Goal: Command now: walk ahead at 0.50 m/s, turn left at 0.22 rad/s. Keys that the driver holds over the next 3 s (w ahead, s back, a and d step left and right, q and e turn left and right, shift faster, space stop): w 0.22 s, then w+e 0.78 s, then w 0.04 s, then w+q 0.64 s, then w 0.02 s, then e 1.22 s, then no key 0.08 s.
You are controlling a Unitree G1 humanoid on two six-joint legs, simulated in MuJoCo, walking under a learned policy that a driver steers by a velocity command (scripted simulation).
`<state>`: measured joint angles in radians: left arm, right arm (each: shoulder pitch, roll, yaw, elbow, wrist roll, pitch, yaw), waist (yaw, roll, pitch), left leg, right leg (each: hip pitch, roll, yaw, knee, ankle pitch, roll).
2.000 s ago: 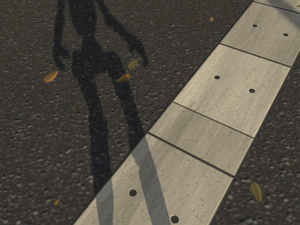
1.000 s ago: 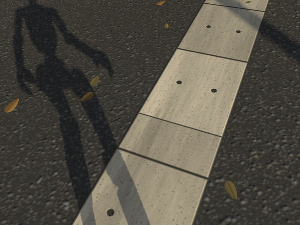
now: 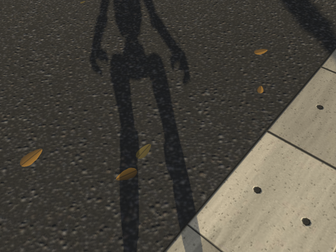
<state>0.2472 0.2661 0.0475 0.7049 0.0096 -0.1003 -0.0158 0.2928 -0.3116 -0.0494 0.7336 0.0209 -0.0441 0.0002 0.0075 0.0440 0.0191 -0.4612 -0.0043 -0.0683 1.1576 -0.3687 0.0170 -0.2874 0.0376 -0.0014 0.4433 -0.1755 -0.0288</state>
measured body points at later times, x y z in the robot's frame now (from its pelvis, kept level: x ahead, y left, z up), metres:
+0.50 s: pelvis +0.26 +0.06 +0.00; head +0.28 +0.08 +0.45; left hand +0.35 +0.34 -0.12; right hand +0.37 -0.21 -0.09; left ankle +0.28 +0.15 -0.74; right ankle +0.23 -0.10 -0.65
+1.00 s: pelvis +0.51 -0.03 +0.00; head +0.55 -0.05 +0.44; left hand +0.74 +0.18 -0.10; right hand +0.53 -0.33 -0.11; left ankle +0.50 +0.14 -0.65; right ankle +0.54 -0.11 -0.74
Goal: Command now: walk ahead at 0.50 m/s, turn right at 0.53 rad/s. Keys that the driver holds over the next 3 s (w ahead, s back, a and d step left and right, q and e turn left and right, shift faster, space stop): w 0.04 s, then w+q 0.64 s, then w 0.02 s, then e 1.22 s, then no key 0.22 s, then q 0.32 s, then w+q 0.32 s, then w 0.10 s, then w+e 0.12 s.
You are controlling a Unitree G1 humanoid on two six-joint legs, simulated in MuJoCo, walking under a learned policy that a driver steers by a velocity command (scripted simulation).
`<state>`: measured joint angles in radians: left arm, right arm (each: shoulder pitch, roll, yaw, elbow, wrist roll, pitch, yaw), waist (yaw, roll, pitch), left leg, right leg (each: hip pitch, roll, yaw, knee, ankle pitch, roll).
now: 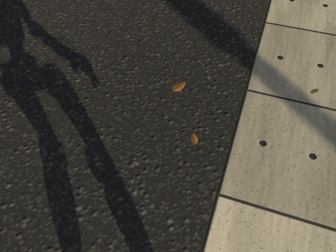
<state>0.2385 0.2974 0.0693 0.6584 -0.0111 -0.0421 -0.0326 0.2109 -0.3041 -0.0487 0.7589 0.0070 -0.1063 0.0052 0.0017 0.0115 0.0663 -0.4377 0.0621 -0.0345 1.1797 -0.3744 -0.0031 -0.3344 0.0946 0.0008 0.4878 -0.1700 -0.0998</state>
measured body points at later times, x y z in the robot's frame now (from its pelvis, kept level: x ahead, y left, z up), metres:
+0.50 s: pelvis +0.29 +0.08 +0.00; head +0.32 +0.09 +0.45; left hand +0.37 +0.36 -0.12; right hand +0.45 -0.18 -0.10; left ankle +0.35 +0.15 -0.73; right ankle +0.19 -0.07 -0.64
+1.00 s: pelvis +0.55 +0.08 +0.00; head +0.59 +0.08 +0.44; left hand +0.67 +0.36 -0.10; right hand +0.70 -0.18 -0.12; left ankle +0.43 +0.18 -0.65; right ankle +0.67 +0.01 -0.73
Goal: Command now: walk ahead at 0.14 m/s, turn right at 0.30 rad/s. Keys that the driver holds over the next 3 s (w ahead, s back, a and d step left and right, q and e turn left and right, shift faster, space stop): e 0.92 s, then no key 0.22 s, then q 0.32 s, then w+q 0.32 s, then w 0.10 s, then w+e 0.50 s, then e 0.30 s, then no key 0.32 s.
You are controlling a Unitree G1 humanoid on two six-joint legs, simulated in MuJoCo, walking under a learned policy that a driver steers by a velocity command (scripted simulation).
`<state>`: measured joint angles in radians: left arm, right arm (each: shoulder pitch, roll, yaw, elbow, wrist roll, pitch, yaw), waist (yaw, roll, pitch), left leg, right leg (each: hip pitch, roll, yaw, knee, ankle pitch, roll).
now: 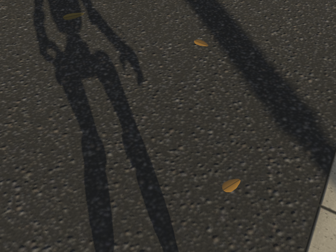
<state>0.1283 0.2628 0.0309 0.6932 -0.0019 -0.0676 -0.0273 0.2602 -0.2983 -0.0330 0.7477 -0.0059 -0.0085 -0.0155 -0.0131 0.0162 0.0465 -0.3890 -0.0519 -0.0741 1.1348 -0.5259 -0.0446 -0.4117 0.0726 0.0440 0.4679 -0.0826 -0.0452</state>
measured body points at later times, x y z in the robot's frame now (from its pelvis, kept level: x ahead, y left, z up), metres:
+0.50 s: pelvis +0.06 +0.04 +0.01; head +0.09 +0.06 +0.46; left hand +0.27 +0.29 -0.10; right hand +0.12 -0.26 -0.07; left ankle +0.11 +0.15 -0.73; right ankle +0.01 -0.09 -0.65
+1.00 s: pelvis +0.04 +0.00 +0.01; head +0.05 -0.04 +0.46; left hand +0.33 +0.15 -0.06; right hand +0.00 -0.32 -0.10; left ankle +0.14 +0.12 -0.67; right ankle +0.00 -0.08 -0.73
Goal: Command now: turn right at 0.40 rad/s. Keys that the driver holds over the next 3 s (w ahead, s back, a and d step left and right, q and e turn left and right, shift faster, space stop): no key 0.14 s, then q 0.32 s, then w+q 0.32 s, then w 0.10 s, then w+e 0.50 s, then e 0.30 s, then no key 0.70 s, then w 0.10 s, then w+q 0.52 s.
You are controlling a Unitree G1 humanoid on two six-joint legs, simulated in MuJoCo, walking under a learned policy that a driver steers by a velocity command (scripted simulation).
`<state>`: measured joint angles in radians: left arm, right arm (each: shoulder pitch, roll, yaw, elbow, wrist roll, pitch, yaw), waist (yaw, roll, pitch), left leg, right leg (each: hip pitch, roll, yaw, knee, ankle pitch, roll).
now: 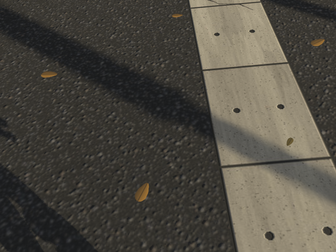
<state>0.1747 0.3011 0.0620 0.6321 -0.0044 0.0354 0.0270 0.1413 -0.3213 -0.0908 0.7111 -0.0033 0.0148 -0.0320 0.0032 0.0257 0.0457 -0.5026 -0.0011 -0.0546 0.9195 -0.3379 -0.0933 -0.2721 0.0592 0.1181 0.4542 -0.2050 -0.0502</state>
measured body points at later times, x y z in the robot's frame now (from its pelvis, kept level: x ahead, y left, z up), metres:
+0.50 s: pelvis +0.01 +0.03 -0.01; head +0.03 +0.03 +0.44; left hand +0.12 +0.32 -0.11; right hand +0.19 -0.23 -0.10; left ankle +0.02 +0.15 -0.74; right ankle +0.02 -0.09 -0.74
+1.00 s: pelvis +0.12 +0.14 -0.01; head +0.13 +0.17 +0.44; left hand +0.13 +0.44 -0.13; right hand +0.32 -0.08 -0.09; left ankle +0.10 +0.22 -0.74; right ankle +0.12 -0.02 -0.65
